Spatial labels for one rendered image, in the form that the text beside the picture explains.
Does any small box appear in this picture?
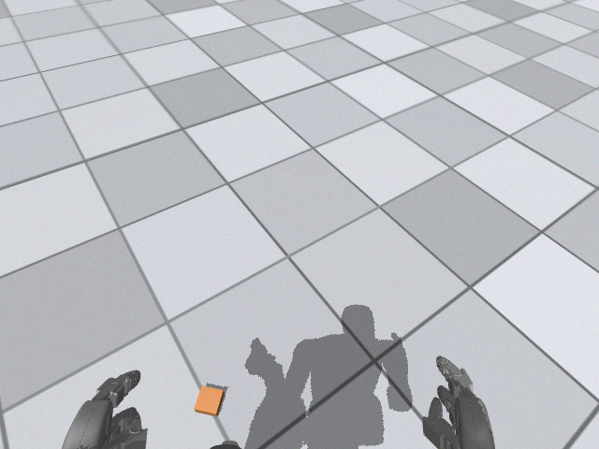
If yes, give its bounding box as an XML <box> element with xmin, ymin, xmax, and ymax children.
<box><xmin>194</xmin><ymin>385</ymin><xmax>225</xmax><ymax>417</ymax></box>

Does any left robot hand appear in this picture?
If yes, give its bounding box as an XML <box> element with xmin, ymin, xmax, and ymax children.
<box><xmin>62</xmin><ymin>370</ymin><xmax>148</xmax><ymax>449</ymax></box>

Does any right robot hand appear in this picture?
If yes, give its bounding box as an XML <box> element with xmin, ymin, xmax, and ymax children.
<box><xmin>422</xmin><ymin>355</ymin><xmax>495</xmax><ymax>449</ymax></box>

